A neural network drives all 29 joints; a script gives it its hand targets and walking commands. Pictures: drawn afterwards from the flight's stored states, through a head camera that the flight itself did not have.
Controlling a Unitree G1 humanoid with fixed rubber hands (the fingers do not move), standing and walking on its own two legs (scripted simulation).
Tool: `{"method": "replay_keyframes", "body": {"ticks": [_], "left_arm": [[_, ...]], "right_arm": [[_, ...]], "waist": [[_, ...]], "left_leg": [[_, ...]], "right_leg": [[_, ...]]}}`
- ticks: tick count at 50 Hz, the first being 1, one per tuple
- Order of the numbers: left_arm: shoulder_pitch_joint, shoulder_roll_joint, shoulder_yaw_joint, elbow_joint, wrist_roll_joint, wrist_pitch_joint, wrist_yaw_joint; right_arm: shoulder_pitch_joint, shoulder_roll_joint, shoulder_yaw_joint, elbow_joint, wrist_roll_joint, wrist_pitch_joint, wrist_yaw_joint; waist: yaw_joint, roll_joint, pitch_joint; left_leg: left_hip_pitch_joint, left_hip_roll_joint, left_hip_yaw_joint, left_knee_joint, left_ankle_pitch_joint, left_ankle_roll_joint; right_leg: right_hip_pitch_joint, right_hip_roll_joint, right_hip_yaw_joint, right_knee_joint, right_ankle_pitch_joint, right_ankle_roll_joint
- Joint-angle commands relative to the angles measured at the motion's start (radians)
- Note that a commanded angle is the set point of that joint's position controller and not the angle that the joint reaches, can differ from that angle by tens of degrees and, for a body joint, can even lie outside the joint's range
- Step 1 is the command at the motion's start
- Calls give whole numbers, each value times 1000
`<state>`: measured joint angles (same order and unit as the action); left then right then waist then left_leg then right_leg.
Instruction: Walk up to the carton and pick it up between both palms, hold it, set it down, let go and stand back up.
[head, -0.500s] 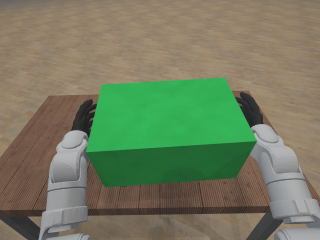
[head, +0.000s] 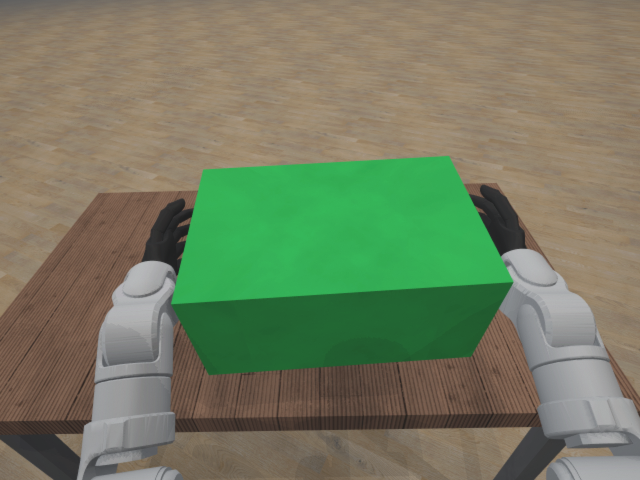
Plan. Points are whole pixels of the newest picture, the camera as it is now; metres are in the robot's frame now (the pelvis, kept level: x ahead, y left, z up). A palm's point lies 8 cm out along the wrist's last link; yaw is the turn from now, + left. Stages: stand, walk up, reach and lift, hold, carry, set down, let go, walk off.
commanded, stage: hold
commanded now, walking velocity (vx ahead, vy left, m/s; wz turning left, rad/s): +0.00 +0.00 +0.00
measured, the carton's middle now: (333, 260) +0.36 +0.00 +0.15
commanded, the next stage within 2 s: none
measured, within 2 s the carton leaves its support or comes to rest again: neither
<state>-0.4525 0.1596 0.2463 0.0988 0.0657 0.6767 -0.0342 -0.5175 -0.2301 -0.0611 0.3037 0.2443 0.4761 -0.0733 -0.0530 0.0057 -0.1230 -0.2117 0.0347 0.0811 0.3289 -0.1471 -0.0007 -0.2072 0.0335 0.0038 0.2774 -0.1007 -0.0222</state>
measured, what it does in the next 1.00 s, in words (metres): stands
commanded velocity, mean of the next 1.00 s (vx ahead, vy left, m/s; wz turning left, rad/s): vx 0.00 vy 0.00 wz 0.00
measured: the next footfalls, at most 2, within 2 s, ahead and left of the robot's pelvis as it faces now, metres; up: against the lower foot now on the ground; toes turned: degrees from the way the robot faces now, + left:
none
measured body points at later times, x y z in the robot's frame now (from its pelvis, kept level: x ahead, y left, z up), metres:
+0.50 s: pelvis +0.00 +0.00 +0.00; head -0.03 +0.00 +0.45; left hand +0.36 +0.20 +0.18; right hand +0.36 -0.20 +0.18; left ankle +0.01 +0.11 -0.75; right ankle +0.03 -0.11 -0.75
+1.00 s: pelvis +0.00 +0.00 +0.00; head -0.03 +0.00 +0.45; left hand +0.36 +0.20 +0.18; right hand +0.36 -0.20 +0.17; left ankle +0.01 +0.11 -0.75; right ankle +0.03 -0.11 -0.75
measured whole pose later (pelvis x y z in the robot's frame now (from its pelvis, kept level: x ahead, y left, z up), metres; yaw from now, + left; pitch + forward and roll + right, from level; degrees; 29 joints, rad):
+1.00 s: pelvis +0.00 +0.00 +0.00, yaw +0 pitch +1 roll +0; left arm -0.45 0.16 0.25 0.06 0.07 0.70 -0.04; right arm -0.51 -0.23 -0.07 0.28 0.24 0.49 -0.07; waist -0.05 0.01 -0.12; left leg -0.21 0.03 0.08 0.33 -0.15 0.00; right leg -0.20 0.03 0.00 0.28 -0.10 -0.02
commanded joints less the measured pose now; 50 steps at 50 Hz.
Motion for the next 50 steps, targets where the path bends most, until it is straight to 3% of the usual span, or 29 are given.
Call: {"method": "replay_keyframes", "body": {"ticks": [1,2,3,4,5,7,8,12,13,14,16,18,19,20,21,23,25,29,30,31,33,36,38,39,42,45,47,48,50], "left_arm": [[-767,-446,-419,-324,-148,-90,-139],[-723,-435,-402,-293,-148,-87,-142],[-728,-466,-430,-352,-163,-89,-138],[-790,-439,-415,-264,-148,-84,-140],[-814,-459,-433,-287,-161,-93,-138],[-771,-453,-430,-273,-154,-85,-136],[-725,-448,-414,-331,-156,-88,-139],[-760,-433,-415,-298,-150,-82,-137],[-732,-449,-418,-299,-154,-78,-137],[-734,-447,-432,-319,-169,-88,-137],[-706,-435,-431,-366,-161,-85,-135],[-667,-421,-427,-391,-160,-81,-133],[-720,-409,-417,-324,-158,-75,-143],[-664,-418,-423,-342,-163,-75,-142],[-679,-399,-398,-325,-148,-70,-145],[-649,-425,-404,-320,-149,-64,-152],[-710,-423,-402,-264,-137,-64,-156],[-752,-441,-401,-233,-133,-66,-161],[-764,-431,-401,-242,-136,-70,-161],[-770,-448,-414,-280,-160,-83,-155],[-775,-459,-461,-378,-175,-90,-135],[-718,-442,-445,-334,-181,-86,-138],[-704,-431,-451,-406,-167,-84,-137],[-727,-439,-433,-323,-156,-75,-143],[-699,-427,-411,-310,-139,-64,-141],[-723,-431,-423,-327,-156,-71,-152],[-705,-423,-407,-337,-148,-70,-149],[-712,-436,-431,-362,-151,-69,-148],[-730,-436,-409,-335,-141,-65,-148]], "right_arm": [[-759,513,345,-361,126,-69,182],[-751,495,349,-368,118,-62,179],[-773,497,366,-446,137,-78,180],[-779,467,311,-318,100,-59,180],[-826,504,342,-389,120,-73,186],[-784,472,321,-347,112,-70,179],[-745,499,342,-408,119,-71,173],[-782,475,329,-376,119,-59,174],[-780,491,351,-398,118,-64,175],[-784,495,353,-444,124,-76,166],[-712,480,349,-433,128,-62,159],[-714,462,352,-480,148,-58,152],[-767,455,349,-459,129,-54,153],[-726,460,358,-485,140,-51,149],[-703,450,349,-414,136,-40,148],[-724,476,351,-457,127,-43,150],[-736,466,331,-380,112,-37,150],[-792,473,312,-354,84,-44,172],[-761,472,293,-325,78,-44,174],[-793,503,324,-386,85,-53,175],[-760,515,354,-425,122,-62,175],[-762,505,365,-454,131,-67,167],[-698,482,369,-451,140,-59,161],[-730,477,349,-411,118,-50,161],[-708,463,329,-362,115,-41,169],[-734,491,336,-420,109,-50,166],[-745,495,355,-439,126,-51,165],[-723,471,333,-421,122,-52,166],[-743,465,318,-404,121,-44,165]], "waist": [[11,4,-441],[7,-22,-403],[7,-23,-476],[-6,15,-372],[4,-22,-444],[-6,3,-386],[-10,-35,-436],[5,-8,-422],[3,-35,-418],[8,-16,-468],[-18,-7,-471],[-11,-2,-482],[-6,-30,-426],[-19,-45,-473],[-6,-25,-414],[-18,-48,-424],[-16,-9,-356],[-12,-42,-336],[-21,-24,-321],[-4,-32,-394],[-18,6,-504],[-8,-38,-487],[-20,-6,-490],[-15,-17,-419],[-19,-7,-370],[-24,-36,-415],[4,-30,-432],[-28,2,-436],[-19,-1,-404]], "left_leg": [[129,-89,-94,-49,181,1],[122,-86,-89,-53,171,8],[165,-79,-106,-39,248,-1],[128,-90,-90,-59,129,-4],[140,-84,-94,-54,141,9],[125,-89,-88,-58,126,-1],[144,-88,-96,-37,222,6],[139,-89,-90,-58,173,3],[147,-87,-92,-53,184,12],[158,-87,-91,-45,213,4],[168,-94,-98,-36,261,-4],[181,-93,-103,-21,311,-10],[132,-97,-95,-38,235,0],[154,-90,-107,-32,274,3],[134,-96,-93,-36,239,3],[129,-94,-90,-44,236,9],[96,-96,-90,-60,165,8],[111,-84,-88,-79,108,12],[131,-84,-90,-82,102,5],[125,-76,-90,-65,136,5],[167,-84,-102,-44,220,-9],[163,-87,-97,-37,235,7],[183,-90,-98,-26,303,-10],[149,-91,-91,-44,237,2],[151,-88,-102,-47,212,-5],[122,-94,-89,-51,193,8],[137,-90,-94,-48,218,7],[160,-91,-101,-44,228,-4],[168,-86,-103,-51,239,-4]], "right_leg": [[279,2,-13,-16,238,20],[289,1,-11,-19,224,21],[293,19,-23,-6,273,17],[243,5,-25,-33,144,19],[258,6,-23,-28,165,18],[242,4,-26,-28,156,18],[310,0,-15,-13,283,21],[268,1,-20,-28,213,25],[278,0,-21,-23,239,29],[277,-1,-18,-20,256,25],[333,0,-20,-10,341,31],[344,6,-12,-6,385,29],[320,1,-16,-15,325,38],[344,8,-14,-5,366,31],[334,-3,-2,-10,347,37],[349,0,-13,-15,317,30],[301,-5,-13,-21,241,32],[236,0,-23,-49,128,24],[222,-1,-31,-47,111,19],[260,3,-18,-37,137,16],[297,9,-26,-7,255,15],[307,6,-20,-10,303,28],[338,5,-23,3,378,28],[313,5,-20,-19,294,27],[284,6,-26,-23,237,20],[316,-4,-12,-19,272,32],[325,-1,-17,-15,287,30],[309,-2,-23,-15,290,24],[301,5,-25,-21,269,23]]}}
